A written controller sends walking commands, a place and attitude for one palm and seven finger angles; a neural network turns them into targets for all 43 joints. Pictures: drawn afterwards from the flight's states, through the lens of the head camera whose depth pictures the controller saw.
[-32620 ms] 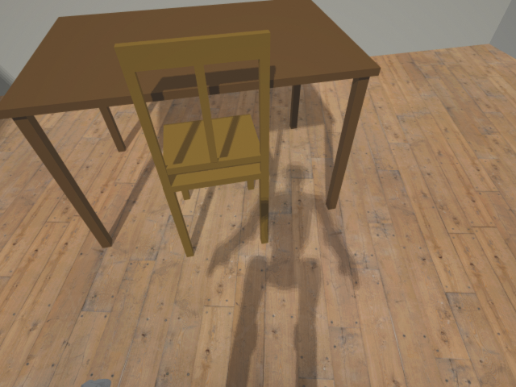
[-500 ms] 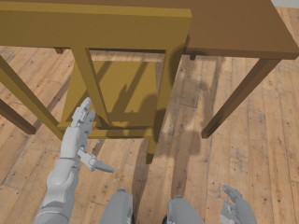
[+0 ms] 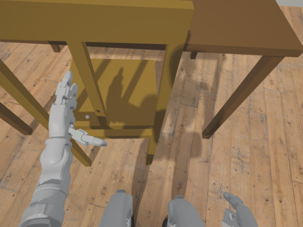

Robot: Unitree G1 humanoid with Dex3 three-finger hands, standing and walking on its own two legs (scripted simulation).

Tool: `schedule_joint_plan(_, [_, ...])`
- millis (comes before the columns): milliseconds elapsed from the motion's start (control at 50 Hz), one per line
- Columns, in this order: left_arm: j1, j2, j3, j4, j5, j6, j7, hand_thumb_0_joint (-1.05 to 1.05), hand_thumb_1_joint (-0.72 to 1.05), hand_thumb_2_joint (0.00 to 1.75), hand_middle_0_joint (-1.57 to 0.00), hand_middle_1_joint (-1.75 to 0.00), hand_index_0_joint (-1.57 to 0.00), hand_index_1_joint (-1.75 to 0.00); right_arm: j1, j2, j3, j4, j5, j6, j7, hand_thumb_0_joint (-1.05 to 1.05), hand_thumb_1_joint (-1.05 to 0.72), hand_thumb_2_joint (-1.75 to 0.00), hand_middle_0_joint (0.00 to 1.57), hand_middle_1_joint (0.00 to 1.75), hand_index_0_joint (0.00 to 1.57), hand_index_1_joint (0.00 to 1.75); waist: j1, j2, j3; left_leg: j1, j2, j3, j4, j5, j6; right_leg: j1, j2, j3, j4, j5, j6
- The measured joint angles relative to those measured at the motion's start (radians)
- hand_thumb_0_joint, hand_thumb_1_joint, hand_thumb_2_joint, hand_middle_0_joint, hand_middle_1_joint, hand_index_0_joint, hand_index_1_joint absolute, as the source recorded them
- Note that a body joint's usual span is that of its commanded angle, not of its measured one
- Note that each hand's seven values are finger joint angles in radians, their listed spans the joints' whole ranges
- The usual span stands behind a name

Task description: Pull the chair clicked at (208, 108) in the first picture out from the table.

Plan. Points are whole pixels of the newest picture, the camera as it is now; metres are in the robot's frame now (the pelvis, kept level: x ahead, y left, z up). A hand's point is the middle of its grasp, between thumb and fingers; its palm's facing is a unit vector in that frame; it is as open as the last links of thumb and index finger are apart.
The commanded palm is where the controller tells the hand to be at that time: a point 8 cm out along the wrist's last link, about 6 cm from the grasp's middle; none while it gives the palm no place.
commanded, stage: push the fingers through the gap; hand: left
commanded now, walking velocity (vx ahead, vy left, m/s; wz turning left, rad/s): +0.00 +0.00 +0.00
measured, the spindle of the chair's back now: (94, 94) +0.43 +0.16 +0.06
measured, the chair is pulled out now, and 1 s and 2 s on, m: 0.05 0.05 0.04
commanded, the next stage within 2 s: hook a spindle and tug to test in 1.30 s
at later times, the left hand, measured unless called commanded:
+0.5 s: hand (94, 108) +0.41 +0.17 +0.02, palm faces +0.00 -1.00 -0.01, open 16.9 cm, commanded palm +0.40 +0.21 +0.03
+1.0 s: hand (96, 92) +0.46 +0.17 +0.03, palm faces +0.03 -1.00 -0.03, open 17.0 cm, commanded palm +0.43 +0.21 +0.03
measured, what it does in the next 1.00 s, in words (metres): stands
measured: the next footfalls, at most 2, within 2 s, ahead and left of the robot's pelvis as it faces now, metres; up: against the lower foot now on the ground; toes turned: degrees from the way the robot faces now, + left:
none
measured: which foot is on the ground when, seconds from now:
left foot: down 0.00-1.00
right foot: down 0.00-1.00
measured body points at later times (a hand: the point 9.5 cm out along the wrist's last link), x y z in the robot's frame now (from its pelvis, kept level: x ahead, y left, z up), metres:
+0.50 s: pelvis +0.00 +0.00 +0.01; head +0.13 +0.02 +0.44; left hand +0.41 +0.22 +0.02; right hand +0.10 -0.26 -0.11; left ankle +0.04 +0.09 -0.61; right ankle +0.01 -0.12 -0.61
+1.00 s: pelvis +0.00 +0.00 +0.00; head +0.13 +0.02 +0.43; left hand +0.45 +0.22 +0.03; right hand +0.07 -0.26 -0.12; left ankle +0.04 +0.09 -0.61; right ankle +0.01 -0.12 -0.61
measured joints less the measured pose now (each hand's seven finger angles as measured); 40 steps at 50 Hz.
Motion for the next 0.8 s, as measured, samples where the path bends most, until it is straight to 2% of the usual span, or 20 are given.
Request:
schedule_joint_plan(80, [-0.038,0.03,-0.004,0.077,-0.027,0.097,-0.059,-0.01,-0.5,0.3,-0.06,-0.08,-0.06,-0.08,0.014,-0.006,0.002,-0.012,0.019,0.024,0.004,0.01,-0.9,-0.89,0.2,0.3,0.21,0.3,0.0,0.014,0.011,0.002,0.001,-0.003,-0.006,0.003,-0.001,0.004,0.002,-0.003,-0.009,0.004,0.0])
schedule_joint_plan(140, [-0.018,0.01,-0.024,0.063,-0.045,0.127,-0.083,-0.02,-0.5,0.3,-0.06,-0.08,-0.06,-0.08,0.029,-0.008,0.001,-0.012,0.025,0.022,-0.007,0.01,-0.9,-0.89,0.2,0.3,0.21,0.3,0.0,0.018,0.019,0.019,0.002,0.0,-0.029,0.01,0.0,0.019,0.003,0.001,-0.034,0.014,0.001])
schedule_joint_plan(220, [-0.016,-0.02,-0.013,0.036,-0.035,0.067,-0.055,-0.02,-0.5,0.3,-0.06,-0.08,-0.06,-0.08,0.041,-0.003,-0.001,0.01,0.015,0.007,-0.017,0.01,-0.9,-0.89,0.2,0.3,0.21,0.3,-0.004,0.009,0.014,0.035,0.004,0.007,-0.049,0.013,0.0,0.031,0.006,0.008,-0.052,0.02,0.002])
schedule_joint_plan(300, [-0.094,0.0,0.025,0.113,-0.004,0.011,-0.025,-0.02,-0.5,0.3,-0.06,-0.08,-0.06,-0.08,0.045,-0.002,-0.001,0.025,0.004,0.007,-0.006,0.01,-0.9,-0.89,0.2,0.3,0.21,0.3,-0.017,0.0,0.0,0.022,0.005,0.005,-0.036,0.008,-0.002,0.018,0.006,0.006,-0.036,0.012,-0.001])
schedule_joint_plan(380, [-0.155,0.042,0.046,0.202,0.004,0.042,-0.045,-0.01,-0.5,0.3,-0.06,-0.08,-0.06,-0.08,0.046,-0.007,-0.002,0.015,0.007,0.027,0.007,0.01,-0.9,-0.89,0.2,0.3,0.21,0.3,-0.029,0.003,0.005,0.004,0.008,0.001,-0.019,0.003,-0.005,0.001,0.009,0.003,-0.021,0.007,-0.005])
schedule_joint_plan(460, [-0.146,0.042,0.044,0.207,-0.017,0.073,-0.073,-0.01,-0.5,0.3,-0.06,-0.08,-0.06,-0.08,0.055,-0.012,-0.008,0.006,0.014,0.037,0.006,0.01,-0.9,-0.89,0.2,0.3,0.21,0.3,-0.029,0.011,0.018,0.008,0.01,0.004,-0.029,0.007,-0.004,0.004,0.012,0.006,-0.033,0.014,-0.003])
schedule_joint_plan(540, [-0.142,0.021,0.05,0.185,-0.019,0.043,-0.064,-0.02,-0.5,0.3,-0.06,-0.08,-0.06,-0.08,0.064,-0.011,-0.008,0.019,0.011,0.031,0.0,0.0,-0.9,-0.89,0.2,0.3,0.21,0.3,-0.024,0.009,0.02,0.019,0.01,0.009,-0.045,0.012,-0.002,0.012,0.012,0.012,-0.047,0.021,-0.001])
schedule_joint_plan(620, [-0.206,0.033,0.066,0.245,0.002,0.006,-0.047,-0.02,-0.5,0.3,-0.06,-0.08,-0.06,-0.08,0.064,-0.008,-0.003,0.037,0.004,0.028,0.002,0.0,-0.9,-0.89,0.2,0.3,0.21,0.3,-0.03,0.004,0.012,0.011,0.009,0.005,-0.038,0.011,-0.003,0.005,0.01,0.008,-0.04,0.018,-0.002])
schedule_joint_plan(720, [-0.286,0.069,0.081,0.336,0.012,0.022,-0.064,-0.01,-0.5,0.3,-0.06,-0.08,-0.06,-0.08,0.063,-0.009,-0.002,0.034,0.001,0.039,0.01,0.0,-0.9,-0.89,0.2,0.3,0.21,0.3,-0.043,0.008,0.012,-0.012,0.01,0.0,-0.022,0.009,-0.004,-0.015,0.012,0.003,-0.026,0.016,-0.004])
schedule_joint_plan(800, [-0.287,0.065,0.08,0.341,0.003,0.036,-0.076,-0.01,-0.5,0.3,-0.06,-0.08,-0.06,-0.08,0.073,-0.011,-0.006,0.025,0.004,0.049,0.014,0.0,-0.9,-0.89,0.2,0.3,0.21,0.3,-0.044,0.014,0.016,-0.01,0.012,0.005,-0.028,0.012,-0.003,-0.015,0.014,0.008,-0.033,0.021,-0.002])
